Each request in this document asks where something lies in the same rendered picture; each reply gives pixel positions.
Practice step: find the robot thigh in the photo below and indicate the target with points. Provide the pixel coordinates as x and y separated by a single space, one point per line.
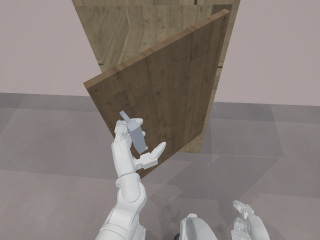
140 233
194 228

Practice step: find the robot left hand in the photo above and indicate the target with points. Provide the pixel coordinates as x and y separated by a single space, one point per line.
122 156

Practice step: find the left robot thigh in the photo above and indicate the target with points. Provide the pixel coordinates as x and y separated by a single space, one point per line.
140 233

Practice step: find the cupboard door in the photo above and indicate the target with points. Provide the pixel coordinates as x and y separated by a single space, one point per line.
168 85

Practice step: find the right robot thigh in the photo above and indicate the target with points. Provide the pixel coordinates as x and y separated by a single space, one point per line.
194 228

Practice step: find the robot right hand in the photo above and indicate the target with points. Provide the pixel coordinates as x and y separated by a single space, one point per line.
251 229

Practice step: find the left robot forearm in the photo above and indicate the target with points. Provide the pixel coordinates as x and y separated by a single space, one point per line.
123 219

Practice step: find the handle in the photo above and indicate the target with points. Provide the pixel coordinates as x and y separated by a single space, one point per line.
135 133

